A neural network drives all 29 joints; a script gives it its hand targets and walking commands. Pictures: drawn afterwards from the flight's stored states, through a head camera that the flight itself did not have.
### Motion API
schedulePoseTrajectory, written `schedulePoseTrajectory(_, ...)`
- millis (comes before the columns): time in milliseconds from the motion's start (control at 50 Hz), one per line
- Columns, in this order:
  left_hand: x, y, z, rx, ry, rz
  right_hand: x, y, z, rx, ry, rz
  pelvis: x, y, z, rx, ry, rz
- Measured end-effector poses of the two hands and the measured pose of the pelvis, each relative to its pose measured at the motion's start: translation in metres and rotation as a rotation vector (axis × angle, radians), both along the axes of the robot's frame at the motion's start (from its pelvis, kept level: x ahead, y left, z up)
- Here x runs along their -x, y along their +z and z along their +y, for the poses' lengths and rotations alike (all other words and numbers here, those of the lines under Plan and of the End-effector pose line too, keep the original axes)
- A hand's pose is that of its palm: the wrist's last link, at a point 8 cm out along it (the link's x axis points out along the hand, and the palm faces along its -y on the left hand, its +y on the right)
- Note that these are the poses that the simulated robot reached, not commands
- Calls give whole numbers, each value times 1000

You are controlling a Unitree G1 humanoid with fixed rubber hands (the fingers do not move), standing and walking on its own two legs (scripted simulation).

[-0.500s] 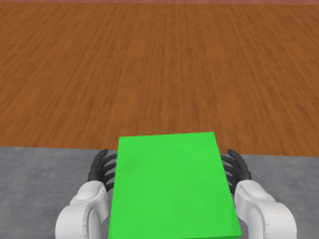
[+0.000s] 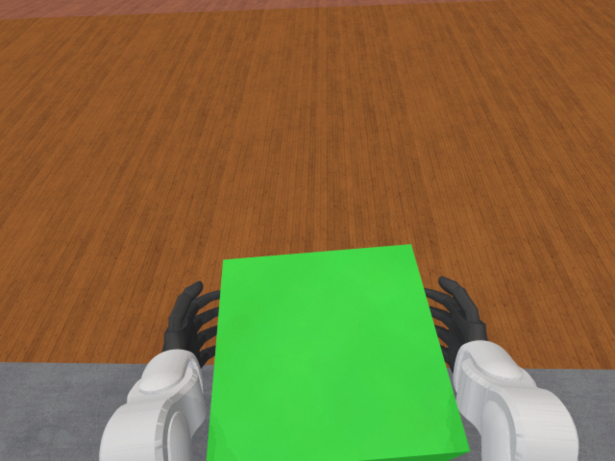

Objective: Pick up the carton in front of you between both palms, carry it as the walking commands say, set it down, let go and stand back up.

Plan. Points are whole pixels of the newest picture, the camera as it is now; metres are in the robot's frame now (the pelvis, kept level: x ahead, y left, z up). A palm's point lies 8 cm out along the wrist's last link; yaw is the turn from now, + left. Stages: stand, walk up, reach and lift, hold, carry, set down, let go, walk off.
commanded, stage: carry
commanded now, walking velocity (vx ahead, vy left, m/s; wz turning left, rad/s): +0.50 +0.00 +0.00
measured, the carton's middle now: (326, 376) +0.23 +0.00 +0.03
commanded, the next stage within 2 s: none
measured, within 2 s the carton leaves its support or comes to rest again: neither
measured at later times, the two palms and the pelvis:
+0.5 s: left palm (213, 150) +0.59 +0.17 +0.14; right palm (389, 142) +0.58 -0.13 +0.14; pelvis +0.34 +0.02 +0.00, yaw -1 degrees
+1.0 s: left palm (239, 56) +1.01 +0.17 +0.15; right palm (359, 53) +1.01 -0.13 +0.14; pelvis +0.66 +0.01 +0.01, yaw +0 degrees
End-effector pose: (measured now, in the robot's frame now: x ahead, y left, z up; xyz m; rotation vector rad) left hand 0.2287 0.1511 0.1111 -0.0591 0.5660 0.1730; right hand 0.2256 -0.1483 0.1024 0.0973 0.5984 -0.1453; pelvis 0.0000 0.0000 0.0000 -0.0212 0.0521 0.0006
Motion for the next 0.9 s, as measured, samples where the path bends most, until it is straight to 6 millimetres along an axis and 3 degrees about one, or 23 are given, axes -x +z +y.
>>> schedulePoseTrajectory(100,-55,-6,-5,6,45,108,-67,-5,-6,6,44,107,-55,16,-15,-19,27,17)
schedulePoseTrajectory(200,-110,11,-7,5,67,101,-127,10,-7,3,61,101,-114,34,-19,-45,24,29)
schedulePoseTrajectory(320,-197,30,-8,4,27,24,-203,29,-8,4,22,24,-196,36,-12,-47,9,26)
schedulePoseTrajectory(400,-264,36,0,18,1,-42,-263,39,0,14,-8,-43,-257,26,1,-31,3,16)
schedulePoseTrajectory(520,-385,25,23,56,-26,-102,-376,39,22,42,-38,-105,-348,-2,25,-32,-18,-5)
schedulePoseTrajectory(740,-567,47,29,96,-26,-41,-550,60,28,23,-73,-46,-468,28,40,-4,-20,40)
schedulePoseTrajectory(900,-704,55,23,69,6,-63,-697,61,22,7,-36,-64,-583,19,25,-16,4,50)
